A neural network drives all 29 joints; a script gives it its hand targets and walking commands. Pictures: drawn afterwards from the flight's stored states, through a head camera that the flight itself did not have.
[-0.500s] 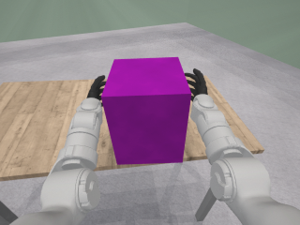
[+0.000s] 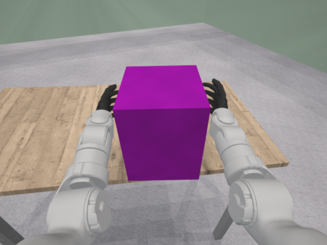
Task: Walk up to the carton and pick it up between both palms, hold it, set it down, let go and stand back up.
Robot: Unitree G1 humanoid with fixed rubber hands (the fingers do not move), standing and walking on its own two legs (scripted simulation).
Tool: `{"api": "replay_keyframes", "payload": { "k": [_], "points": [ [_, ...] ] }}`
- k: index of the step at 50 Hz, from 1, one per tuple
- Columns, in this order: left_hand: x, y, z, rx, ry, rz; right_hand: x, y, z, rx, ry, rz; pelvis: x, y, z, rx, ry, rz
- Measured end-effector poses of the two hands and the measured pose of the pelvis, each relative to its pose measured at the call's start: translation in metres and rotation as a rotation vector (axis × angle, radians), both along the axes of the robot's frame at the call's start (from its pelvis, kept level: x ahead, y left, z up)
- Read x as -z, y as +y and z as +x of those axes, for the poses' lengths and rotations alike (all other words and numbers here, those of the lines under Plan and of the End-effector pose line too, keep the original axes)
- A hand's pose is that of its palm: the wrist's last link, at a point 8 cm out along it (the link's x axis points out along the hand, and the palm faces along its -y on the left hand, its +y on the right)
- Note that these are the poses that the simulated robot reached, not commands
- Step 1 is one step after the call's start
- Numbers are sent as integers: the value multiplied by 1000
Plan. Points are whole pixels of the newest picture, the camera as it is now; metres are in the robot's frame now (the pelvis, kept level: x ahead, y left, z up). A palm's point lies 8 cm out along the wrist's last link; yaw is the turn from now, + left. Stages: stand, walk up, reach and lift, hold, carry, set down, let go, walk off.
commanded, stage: set down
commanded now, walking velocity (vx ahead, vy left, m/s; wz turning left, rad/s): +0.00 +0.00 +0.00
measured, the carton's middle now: (162, 122) +0.43 -0.03 +0.11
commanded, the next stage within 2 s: none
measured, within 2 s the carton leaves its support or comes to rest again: rests again in 0.50 s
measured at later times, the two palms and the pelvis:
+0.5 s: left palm (104, 115) +0.40 +0.12 +0.16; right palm (218, 111) +0.39 -0.17 +0.18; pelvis +0.00 +0.00 +0.00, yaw +0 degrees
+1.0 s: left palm (107, 122) +0.41 +0.12 +0.13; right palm (220, 114) +0.40 -0.18 +0.16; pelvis +0.00 -0.01 +0.00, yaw +0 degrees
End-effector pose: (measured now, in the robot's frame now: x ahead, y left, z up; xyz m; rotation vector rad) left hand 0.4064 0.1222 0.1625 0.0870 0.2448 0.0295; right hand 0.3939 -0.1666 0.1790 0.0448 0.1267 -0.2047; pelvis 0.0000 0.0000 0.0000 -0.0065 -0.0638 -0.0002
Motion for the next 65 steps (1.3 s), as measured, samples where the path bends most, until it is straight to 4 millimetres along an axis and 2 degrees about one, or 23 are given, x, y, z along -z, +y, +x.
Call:
{"api": "replay_keyframes", "payload": {
  "k": [27, 39, 44, 51, 55, 61, 65],
  "points": [
    [3, 1, -3, 1, -19, -2, 4, 0, -2, -19, -52, -2, 0, -2, -1, 0, -2, 3],
    [5, -2, -2, 13, -35, -3, 9, -6, -1, -22, -51, -2, -1, -5, -2, -1, -2, 6],
    [19, -3, -1, -2, 5, -3, 13, -10, 0, -25, -45, -8, -1, -5, -3, 0, -4, 6],
    [34, -3, 1, -66, 36, -97, 22, -13, 7, -33, -3, -2, -1, -5, -3, 0, 12, 6],
    [39, 1, 3, -82, 50, -109, 29, -13, 11, -27, 32, 6, -1, -5, -3, 0, 28, 5],
    [35, 12, 5, -96, 33, -107, 40, -13, 11, -25, 86, 29, 0, -4, -6, 2, 49, 1],
    [29, 20, 2, -109, 35, -105, 37, -11, 11, -27, 90, 30, 0, -3, -8, 4, 52, -2]
  ]
}}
